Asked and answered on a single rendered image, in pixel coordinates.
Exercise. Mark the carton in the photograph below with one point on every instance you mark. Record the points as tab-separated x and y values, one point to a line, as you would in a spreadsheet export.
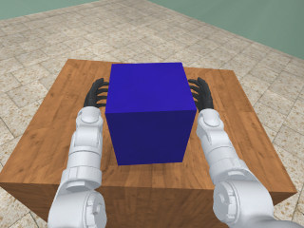
150	111

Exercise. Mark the pedestal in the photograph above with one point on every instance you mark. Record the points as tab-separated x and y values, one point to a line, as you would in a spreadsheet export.
153	195

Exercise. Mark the robot left upper arm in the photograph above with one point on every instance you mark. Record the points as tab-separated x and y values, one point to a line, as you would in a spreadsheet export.
84	209

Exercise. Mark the robot right upper arm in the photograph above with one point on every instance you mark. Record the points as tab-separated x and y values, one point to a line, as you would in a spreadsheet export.
246	204

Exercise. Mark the left robot forearm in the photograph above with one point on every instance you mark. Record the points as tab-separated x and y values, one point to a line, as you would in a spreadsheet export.
82	171

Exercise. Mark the robot right hand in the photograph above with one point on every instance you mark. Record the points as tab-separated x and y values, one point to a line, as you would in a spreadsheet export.
204	98

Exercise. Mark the right robot forearm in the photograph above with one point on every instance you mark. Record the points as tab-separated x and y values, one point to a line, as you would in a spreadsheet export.
218	150

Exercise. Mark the robot left hand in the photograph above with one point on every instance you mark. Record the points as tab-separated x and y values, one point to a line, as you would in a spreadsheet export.
92	97

